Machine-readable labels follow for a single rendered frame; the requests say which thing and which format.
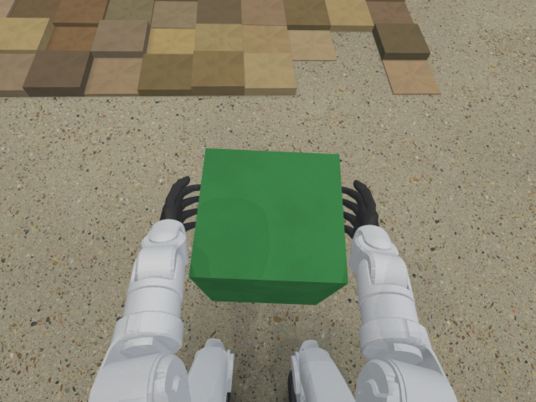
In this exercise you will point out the carton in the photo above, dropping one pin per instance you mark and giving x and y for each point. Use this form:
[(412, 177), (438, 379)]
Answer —
[(269, 227)]

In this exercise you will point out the right robot forearm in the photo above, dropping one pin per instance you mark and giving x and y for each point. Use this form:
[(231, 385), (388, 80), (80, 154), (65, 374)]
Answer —
[(390, 326)]

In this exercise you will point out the left robot forearm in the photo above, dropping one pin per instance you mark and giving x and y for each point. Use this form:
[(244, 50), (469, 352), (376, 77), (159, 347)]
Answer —
[(151, 319)]

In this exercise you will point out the robot right upper arm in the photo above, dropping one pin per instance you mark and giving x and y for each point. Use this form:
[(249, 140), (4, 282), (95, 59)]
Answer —
[(389, 380)]

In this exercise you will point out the left robot hand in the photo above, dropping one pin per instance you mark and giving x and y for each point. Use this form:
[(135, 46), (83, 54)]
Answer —
[(175, 204)]

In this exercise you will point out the right robot thigh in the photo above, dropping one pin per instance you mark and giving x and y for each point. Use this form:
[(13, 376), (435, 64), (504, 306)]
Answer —
[(316, 376)]

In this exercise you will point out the left robot thigh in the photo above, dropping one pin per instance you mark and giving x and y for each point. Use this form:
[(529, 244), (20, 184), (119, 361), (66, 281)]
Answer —
[(210, 376)]

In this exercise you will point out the robot left upper arm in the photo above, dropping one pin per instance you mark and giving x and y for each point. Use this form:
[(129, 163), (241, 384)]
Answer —
[(159, 377)]

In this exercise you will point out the robot thigh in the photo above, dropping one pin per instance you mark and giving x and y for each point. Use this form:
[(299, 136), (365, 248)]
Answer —
[(316, 376), (210, 376)]

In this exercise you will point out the right robot hand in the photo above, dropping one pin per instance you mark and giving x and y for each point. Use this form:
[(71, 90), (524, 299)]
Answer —
[(365, 208)]

